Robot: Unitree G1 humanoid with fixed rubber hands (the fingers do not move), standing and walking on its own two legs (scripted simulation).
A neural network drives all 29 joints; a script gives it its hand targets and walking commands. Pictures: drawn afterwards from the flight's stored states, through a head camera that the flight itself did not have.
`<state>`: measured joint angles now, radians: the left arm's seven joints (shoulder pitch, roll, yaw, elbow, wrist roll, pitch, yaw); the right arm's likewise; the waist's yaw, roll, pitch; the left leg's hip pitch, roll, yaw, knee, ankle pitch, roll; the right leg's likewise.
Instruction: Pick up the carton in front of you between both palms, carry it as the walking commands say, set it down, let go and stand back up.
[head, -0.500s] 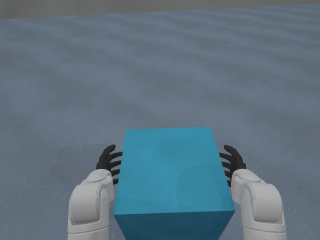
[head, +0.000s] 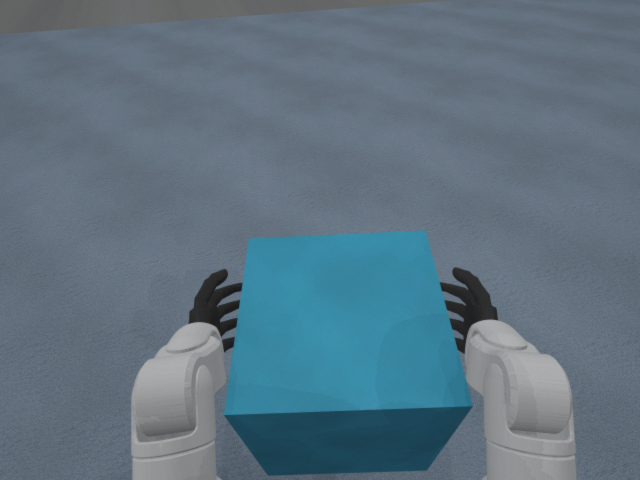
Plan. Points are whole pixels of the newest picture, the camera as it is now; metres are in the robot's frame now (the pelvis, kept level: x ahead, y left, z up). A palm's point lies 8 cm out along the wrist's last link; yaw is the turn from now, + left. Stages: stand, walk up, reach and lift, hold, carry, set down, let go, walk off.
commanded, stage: carry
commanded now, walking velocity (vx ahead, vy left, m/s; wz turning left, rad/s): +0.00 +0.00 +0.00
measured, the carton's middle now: (342, 360) +0.28 +0.00 +0.02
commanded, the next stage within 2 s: hold in 1.82 s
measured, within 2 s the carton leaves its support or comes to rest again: neither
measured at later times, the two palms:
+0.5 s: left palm (219, 301) +0.32 +0.15 +0.09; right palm (464, 306) +0.31 -0.15 +0.08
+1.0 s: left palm (222, 338) +0.29 +0.15 +0.06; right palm (474, 344) +0.28 -0.15 +0.06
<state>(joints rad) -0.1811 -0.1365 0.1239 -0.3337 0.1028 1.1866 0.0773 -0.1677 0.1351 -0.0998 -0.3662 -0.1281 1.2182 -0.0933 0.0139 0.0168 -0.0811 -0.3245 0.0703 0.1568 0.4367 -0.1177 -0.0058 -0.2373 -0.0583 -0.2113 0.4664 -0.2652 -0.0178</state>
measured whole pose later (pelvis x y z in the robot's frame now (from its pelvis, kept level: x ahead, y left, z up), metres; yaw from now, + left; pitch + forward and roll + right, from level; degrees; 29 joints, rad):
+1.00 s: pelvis +0.01 +0.00 +0.00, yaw -1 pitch +2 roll +0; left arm -0.16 -0.13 0.12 -0.07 0.18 1.02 0.04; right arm -0.14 0.13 -0.11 -0.08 -0.18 1.03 -0.05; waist 0.00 0.00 -0.13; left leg -0.31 0.08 0.18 0.50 -0.22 0.01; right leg -0.23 -0.07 -0.18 0.51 -0.31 0.00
